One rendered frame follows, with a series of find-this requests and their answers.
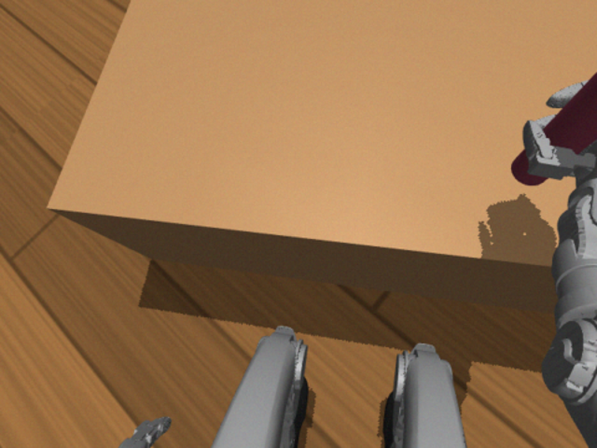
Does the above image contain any left robot foot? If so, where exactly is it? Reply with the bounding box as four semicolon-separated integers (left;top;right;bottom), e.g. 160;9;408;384
290;377;308;448

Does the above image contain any right robot arm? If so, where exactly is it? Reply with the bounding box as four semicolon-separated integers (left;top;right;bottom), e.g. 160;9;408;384
541;178;597;448

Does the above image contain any can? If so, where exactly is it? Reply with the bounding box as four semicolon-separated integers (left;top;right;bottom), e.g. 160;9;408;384
511;72;597;186

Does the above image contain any right robot hand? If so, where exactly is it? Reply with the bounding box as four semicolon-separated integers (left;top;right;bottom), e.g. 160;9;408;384
522;80;597;187

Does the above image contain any left robot hand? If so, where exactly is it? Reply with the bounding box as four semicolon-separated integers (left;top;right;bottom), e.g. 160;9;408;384
118;416;172;448

